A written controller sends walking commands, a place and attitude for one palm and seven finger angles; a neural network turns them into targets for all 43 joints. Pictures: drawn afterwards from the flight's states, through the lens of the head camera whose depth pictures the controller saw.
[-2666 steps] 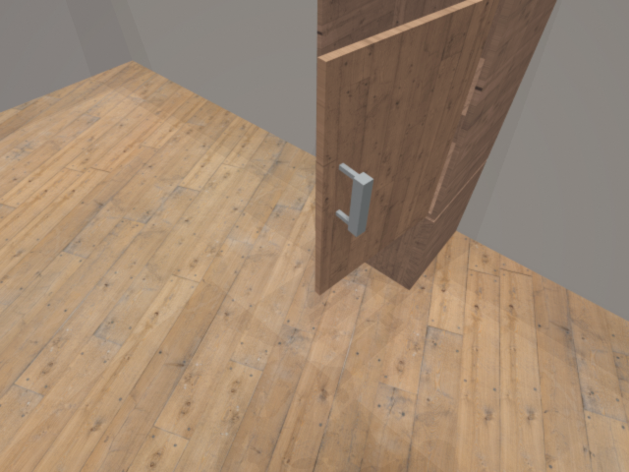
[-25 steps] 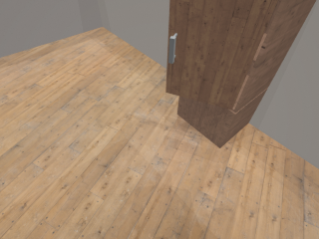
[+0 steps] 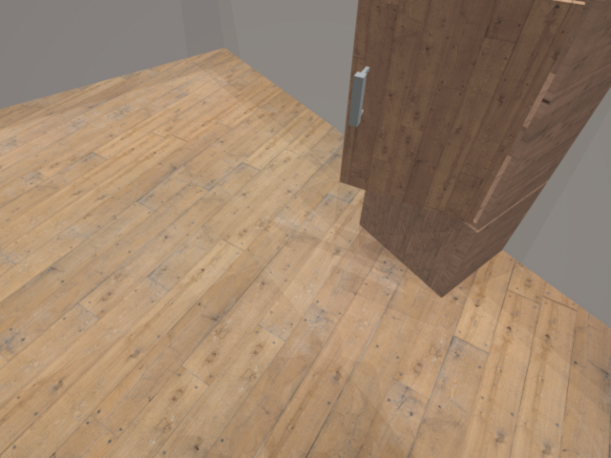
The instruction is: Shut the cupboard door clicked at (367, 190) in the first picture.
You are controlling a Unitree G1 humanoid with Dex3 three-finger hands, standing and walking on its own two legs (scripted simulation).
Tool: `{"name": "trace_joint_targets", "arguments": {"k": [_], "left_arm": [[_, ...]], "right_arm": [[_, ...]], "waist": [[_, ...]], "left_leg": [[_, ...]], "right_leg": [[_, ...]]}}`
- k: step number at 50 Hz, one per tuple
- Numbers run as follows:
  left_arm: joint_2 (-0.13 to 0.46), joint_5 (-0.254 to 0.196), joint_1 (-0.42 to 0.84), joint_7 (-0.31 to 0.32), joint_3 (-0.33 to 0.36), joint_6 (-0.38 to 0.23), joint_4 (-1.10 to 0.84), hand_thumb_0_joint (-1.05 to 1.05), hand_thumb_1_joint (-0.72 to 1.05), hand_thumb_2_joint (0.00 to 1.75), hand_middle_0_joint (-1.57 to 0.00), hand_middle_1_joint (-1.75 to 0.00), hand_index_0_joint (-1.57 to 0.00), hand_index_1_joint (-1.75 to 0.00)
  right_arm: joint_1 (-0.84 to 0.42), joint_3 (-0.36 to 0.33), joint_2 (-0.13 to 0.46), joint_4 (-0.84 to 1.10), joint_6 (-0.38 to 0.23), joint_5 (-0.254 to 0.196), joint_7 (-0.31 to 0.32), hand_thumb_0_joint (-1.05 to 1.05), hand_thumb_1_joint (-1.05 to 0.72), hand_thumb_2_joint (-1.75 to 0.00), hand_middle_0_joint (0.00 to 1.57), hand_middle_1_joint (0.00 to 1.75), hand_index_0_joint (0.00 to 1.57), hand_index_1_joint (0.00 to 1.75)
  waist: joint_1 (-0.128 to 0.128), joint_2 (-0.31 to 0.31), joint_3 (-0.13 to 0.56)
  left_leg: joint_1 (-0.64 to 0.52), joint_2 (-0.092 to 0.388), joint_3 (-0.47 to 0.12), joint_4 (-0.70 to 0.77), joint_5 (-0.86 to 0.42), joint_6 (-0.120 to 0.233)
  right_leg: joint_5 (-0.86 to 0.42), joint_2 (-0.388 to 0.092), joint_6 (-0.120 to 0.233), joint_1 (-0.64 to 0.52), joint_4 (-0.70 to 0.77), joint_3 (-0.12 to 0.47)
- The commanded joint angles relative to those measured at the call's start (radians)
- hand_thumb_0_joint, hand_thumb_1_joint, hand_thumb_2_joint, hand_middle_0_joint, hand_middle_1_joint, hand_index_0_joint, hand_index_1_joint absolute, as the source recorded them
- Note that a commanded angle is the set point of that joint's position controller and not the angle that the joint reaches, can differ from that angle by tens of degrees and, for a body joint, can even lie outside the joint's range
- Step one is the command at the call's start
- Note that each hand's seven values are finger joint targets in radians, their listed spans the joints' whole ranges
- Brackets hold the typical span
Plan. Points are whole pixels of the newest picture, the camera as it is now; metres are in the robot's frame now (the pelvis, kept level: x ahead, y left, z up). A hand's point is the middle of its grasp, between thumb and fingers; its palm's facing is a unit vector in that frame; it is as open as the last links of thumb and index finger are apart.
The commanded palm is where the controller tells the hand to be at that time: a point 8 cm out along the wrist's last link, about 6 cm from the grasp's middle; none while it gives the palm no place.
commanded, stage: walk to a spot facing it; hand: left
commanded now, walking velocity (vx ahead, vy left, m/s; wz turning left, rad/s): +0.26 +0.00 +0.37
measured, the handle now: (360, 96) +0.95 -0.11 -0.01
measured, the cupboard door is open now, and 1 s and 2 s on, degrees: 28 28 28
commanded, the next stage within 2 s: turn to face it in 0.12 s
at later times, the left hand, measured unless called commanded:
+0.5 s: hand (194, 417) +0.22 +0.19 -0.17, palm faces +0.07 -0.98 -0.20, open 7.3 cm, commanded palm none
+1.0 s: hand (202, 331) +0.36 +0.20 -0.16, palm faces -0.19 -0.95 -0.23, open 7.4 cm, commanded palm none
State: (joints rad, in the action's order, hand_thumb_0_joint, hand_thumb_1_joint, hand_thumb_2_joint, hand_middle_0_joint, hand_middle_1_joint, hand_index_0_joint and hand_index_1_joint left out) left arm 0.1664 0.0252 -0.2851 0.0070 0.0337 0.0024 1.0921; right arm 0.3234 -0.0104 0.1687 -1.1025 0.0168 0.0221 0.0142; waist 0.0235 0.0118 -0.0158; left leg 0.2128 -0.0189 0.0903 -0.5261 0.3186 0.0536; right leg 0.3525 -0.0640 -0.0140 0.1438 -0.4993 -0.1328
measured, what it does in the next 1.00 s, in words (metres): walks ahead: right foot, then left foot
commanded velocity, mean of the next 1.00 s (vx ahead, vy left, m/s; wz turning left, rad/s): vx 0.04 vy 0.00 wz -0.37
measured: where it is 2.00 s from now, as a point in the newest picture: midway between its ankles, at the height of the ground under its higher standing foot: (326, 422)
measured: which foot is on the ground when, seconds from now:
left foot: down 0.00-0.52, up 0.54-0.82, down 0.84-1.00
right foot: down 0.00-0.14, up 0.16-0.50, down 0.52-0.84, up 0.86-1.00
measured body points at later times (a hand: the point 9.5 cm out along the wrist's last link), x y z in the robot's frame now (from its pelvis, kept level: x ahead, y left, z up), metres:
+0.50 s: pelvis +0.15 +0.01 -0.01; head +0.19 -0.01 +0.44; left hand +0.21 +0.24 -0.16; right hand +0.13 -0.21 -0.18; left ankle +0.04 +0.10 -0.73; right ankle +0.25 -0.09 -0.73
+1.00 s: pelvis +0.22 +0.02 +0.00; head +0.27 +0.01 +0.45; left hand +0.37 +0.25 -0.14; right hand +0.25 -0.24 -0.13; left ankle +0.24 +0.15 -0.73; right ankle +0.20 -0.09 -0.69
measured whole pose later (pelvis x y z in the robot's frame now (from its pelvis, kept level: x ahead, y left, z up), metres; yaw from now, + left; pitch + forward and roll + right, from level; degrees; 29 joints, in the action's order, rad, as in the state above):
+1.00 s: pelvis +0.22 +0.02 +0.00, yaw -14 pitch +0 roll -2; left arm 0.23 0.02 -0.16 -0.02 0.09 0.06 0.90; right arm 0.17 -0.02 0.21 -0.88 0.01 0.04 0.04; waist -0.01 0.02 -0.10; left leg 0.23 0.09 0.06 -0.52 0.29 -0.02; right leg 0.46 0.04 -0.02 0.44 -0.87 -0.02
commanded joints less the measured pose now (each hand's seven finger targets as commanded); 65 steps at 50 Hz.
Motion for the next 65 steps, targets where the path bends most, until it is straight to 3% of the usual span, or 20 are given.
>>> {"name": "trace_joint_targets", "arguments": {"k": [1, 3, 5, 6, 7, 10, 15, 23, 24, 26, 29, 40, 42, 43, 47, 50, 53, 55, 58, 65], "left_arm": [[0.167, 0.003, -0.182, 0.018, 0.059, -0.029, -0.011, 0.00, 0.90, 0.90, -0.20, -0.30, -0.20, -0.30], [0.165, 0.014, -0.156, 0.022, 0.067, -0.039, -0.021, 0.00, 0.90, 0.90, -0.20, -0.30, -0.20, -0.30], [0.168, 0.004, -0.067, 0.017, 0.066, -0.038, -0.047, 0.00, 0.90, 0.90, -0.20, -0.30, -0.20, -0.30], [0.135, -0.009, -0.047, 0.007, 0.062, -0.035, -0.071, 0.00, 0.90, 0.90, -0.20, -0.30, -0.20, -0.30], [0.080, -0.018, -0.027, -0.003, 0.045, -0.032, -0.125, 0.00, 0.90, 0.90, -0.20, -0.30, -0.20, -0.30], [0.085, -0.004, 0.129, 0.006, 0.039, -0.036, -0.149, 0.00, 0.90, 0.90, -0.20, -0.30, -0.20, -0.30], [0.015, -0.008, 0.013, 0.000, 0.019, -0.009, -0.084, 0.00, 0.90, 0.90, -0.20, -0.30, -0.20, -0.30], [0.062, -0.001, -0.025, -0.013, 0.061, 0.017, -0.120, 0.00, 0.90, 0.90, -0.20, -0.30, -0.20, -0.30], [0.101, 0.002, -0.109, -0.012, 0.071, 0.007, -0.106, 0.00, 0.90, 0.90, -0.20, -0.30, -0.20, -0.30], [0.248, -0.007, -0.203, 0.007, 0.091, -0.010, -0.101, 0.00, 0.90, 0.90, -0.20, -0.30, -0.20, -0.30], [0.185, -0.001, 0.056, 0.038, 0.082, 0.016, -0.189, 0.00, 0.90, 0.90, -0.20, -0.30, -0.20, -0.30], [0.195, -0.003, 0.127, 0.004, 0.093, 0.021, -0.236, 0.00, 0.90, 0.90, -0.20, -0.30, -0.20, -0.30], [0.119, -0.013, 0.123, -0.013, 0.077, 0.023, -0.277, 0.00, 0.90, 0.90, -0.20, -0.30, -0.20, -0.30], [0.140, -0.002, 0.146, -0.018, 0.081, 0.023, -0.290, 0.00, 0.90, 0.90, -0.20, -0.30, -0.20, -0.30], [0.120, -0.002, 0.121, -0.032, 0.069, 0.028, -0.276, 0.00, 0.90, 0.90, -0.20, -0.30, -0.20, -0.30], [0.113, -0.005, 0.126, -0.033, 0.058, 0.020, -0.277, 0.00, 0.90, 0.90, -0.20, -0.30, -0.20, -0.30], [0.161, -0.004, 0.038, -0.025, 0.067, 0.013, -0.245, 0.00, 0.90, 0.90, -0.20, -0.30, -0.20, -0.30], [0.311, 0.004, -0.068, -0.003, 0.091, -0.002, -0.204, 0.00, 0.90, 0.90, -0.20, -0.30, -0.20, -0.30], [0.253, 0.001, 0.026, 0.022, 0.078, 0.012, -0.216, 0.00, 0.90, 0.90, -0.20, -0.30, -0.20, -0.30], [0.233, 0.001, 0.133, 0.010, 0.069, 0.027, -0.229, 0.00, 0.90, 0.90, -0.20, -0.30, -0.20, -0.30]], "right_arm": [[-0.080, -0.023, 0.069, 0.118, -0.030, 0.002, -0.005, 0.00, -0.90, -0.90, 0.20, 0.30, 0.20, 0.30], [-0.103, -0.029, 0.058, 0.149, -0.038, -0.005, -0.012, 0.00, -0.90, -0.90, 0.20, 0.30, 0.20, 0.30], [0.034, -0.028, 0.052, 0.115, -0.045, -0.004, -0.019, 0.00, -0.90, -0.90, 0.20, 0.30, 0.20, 0.30], [0.197, -0.041, 0.114, 0.061, -0.053, 0.007, -0.015, 0.00, -0.90, -0.90, 0.20, 0.30, 0.20, 0.30], [0.332, -0.066, 0.214, 0.013, -0.053, 0.019, 0.006, 0.00, -0.90, -0.90, 0.20, 0.30, 0.20, 0.30], [0.259, -0.039, 0.149, 0.032, -0.057, 0.013, 0.028, 0.00, -0.90, -0.90, 0.20, 0.30, 0.20, 0.30], [0.144, -0.020, 0.105, 0.033, -0.072, 0.000, 0.047, 0.00, -0.90, -0.90, 0.20, 0.30, 0.20, 0.30], [0.001, -0.052, 0.145, 0.076, -0.023, -0.002, 0.043, 0.00, -0.90, -0.90, 0.20, 0.30, 0.20, 0.30], [-0.020, -0.057, 0.152, 0.088, -0.023, -0.009, 0.038, 0.00, -0.90, -0.90, 0.20, 0.30, 0.20, 0.30], [-0.005, -0.059, 0.100, 0.139, -0.011, -0.028, 0.029, 0.00, -0.90, -0.90, 0.20, 0.30, 0.20, 0.30], [-0.085, -0.060, 0.118, 0.169, 0.010, -0.010, 0.021, 0.00, -0.90, -0.90, 0.20, 0.30, 0.20, 0.30], [-0.030, -0.055, 0.120, 0.214, -0.013, -0.019, 0.027, 0.00, -0.90, -0.90, 0.20, 0.30, 0.20, 0.30], [-0.040, -0.081, 0.258, 0.247, -0.020, 0.004, 0.036, 0.00, -0.90, -0.90, 0.20, 0.30, 0.20, 0.30], [-0.065, -0.083, 0.269, 0.265, -0.016, 0.010, 0.032, 0.00, -0.90, -0.90, 0.20, 0.30, 0.20, 0.30], [-0.138, -0.064, 0.228, 0.279, -0.020, 0.020, 0.037, 0.00, -0.90, -0.90, 0.20, 0.30, 0.20, 0.30], [-0.081, -0.072, 0.244, 0.251, -0.014, 0.012, 0.032, 0.00, -0.90, -0.90, 0.20, 0.30, 0.20, 0.30], [-0.087, -0.077, 0.239, 0.246, -0.005, -0.004, 0.020, 0.00, -0.90, -0.90, 0.20, 0.30, 0.20, 0.30], [-0.136, -0.055, 0.141, 0.292, -0.002, -0.016, 0.013, 0.00, -0.90, -0.90, 0.20, 0.30, 0.20, 0.30], [-0.135, -0.053, 0.155, 0.254, 0.014, -0.017, 0.026, 0.00, -0.90, -0.90, 0.20, 0.30, 0.20, 0.30], [0.001, -0.039, 0.106, 0.183, 0.010, -0.005, 0.006, 0.00, -0.90, -0.90, 0.20, 0.30, 0.20, 0.30]], "waist": [[-0.082, -0.227, -0.124], [-0.061, -0.147, -0.134], [0.032, -0.067, -0.071], [0.091, 0.127, -0.018], [0.117, 0.404, 0.004], [0.084, 0.051, -0.107], [0.000, 0.087, -0.021], [-0.073, 0.080, -0.096], [-0.118, 0.008, -0.054], [-0.119, -0.279, 0.063], [-0.044, -0.187, 0.025], [0.023, -0.105, 0.098], [0.026, 0.238, 0.062], [0.029, 0.258, 0.011], [-0.024, 0.174, 0.033], [0.004, 0.203, 0.070], [-0.040, 0.115, 0.071], [-0.093, -0.224, 0.088], [-0.059, -0.250, 0.095], [0.015, -0.158, 0.020]], "left_leg": [[0.407, 0.058, -0.008, -0.276, 0.161, -0.028], [0.416, 0.113, -0.052, -0.266, 0.213, -0.028], [0.086, 0.080, -0.007, 0.001, 0.064, -0.017], [-0.170, 0.103, -0.129, 0.129, -0.108, 0.030], [-0.364, 0.351, -0.521, 0.215, -0.299, 0.138], [-0.203, 0.402, -0.495, 0.228, -0.466, 0.185], [-0.210, 0.271, -0.140, 0.183, -0.808, 0.098], [-0.028, 0.282, 0.010, 0.002, -0.568, 0.042], [0.017, 0.231, 0.035, -0.160, -0.519, 0.010], [0.239, -0.015, 0.032, -0.743, 0.340, -0.082], [0.283, 0.109, -0.140, -0.721, 0.217, -0.077], [-0.098, 0.063, -0.080, 0.067, -0.054, -0.084], [-0.170, 0.380, -0.400, 0.244, -0.063, 0.053], [-0.064, 0.493, -0.466, 0.302, -0.113, 0.141], [-0.138, 0.342, -0.152, 0.116, -0.685, 0.095], [-0.167, 0.308, -0.094, 0.051, -0.747, 0.049], [-0.007, 0.256, -0.036, -0.062, -0.491, -0.024], [0.315, 0.060, 0.042, -0.406, 0.292, -0.112], [0.365, 0.097, -0.116, -0.610, 0.239, -0.110], [0.003, 0.055, -0.018, -0.089, 0.009, -0.098]], "right_leg": [[0.031, -0.327, 0.211, -0.189, 0.257, 0.340], [-0.157, -0.371, 0.220, -0.196, 0.195, 0.285], [-0.263, -0.272, 0.130, -0.026, -0.001, 0.087], [-0.258, -0.120, 0.048, 0.167, -0.276, -0.048], [0.185, 0.032, -0.025, 0.485, -0.568, -0.072], [0.098, -0.055, 0.014, 0.560, -0.715, 0.127], [-0.060, -0.016, 0.004, 0.390, -0.450, 0.102], [-0.201, 0.075, 0.042, 0.091, -0.159, 0.033], [-0.333, 0.056, 0.066, -0.017, -0.079, 0.095], [-0.643, -0.317, 0.305, -0.125, 0.196, 0.659], [-0.071, -0.229, 0.263, 0.095, 0.253, 0.583], [-0.297, -0.044, 0.113, 0.221, 0.089, 0.457], [-0.005, 0.147, 0.011, 0.427, -0.170, 0.244], [0.173, 0.133, -0.009, 0.428, -0.395, 0.164], [0.153, 0.070, -0.020, 0.367, -0.424, 0.124], [0.033, 0.101, -0.005, 0.225, -0.180, 0.057], [-0.298, 0.068, 0.023, -0.027, 0.064, 0.095], [-0.859, -0.315, 0.218, -0.207, 0.118, 0.485], [-0.757, -0.233, 0.261, -0.153, 0.087, 0.439], [-0.066, -0.104, 0.148, 0.174, 0.153, 0.361]]}}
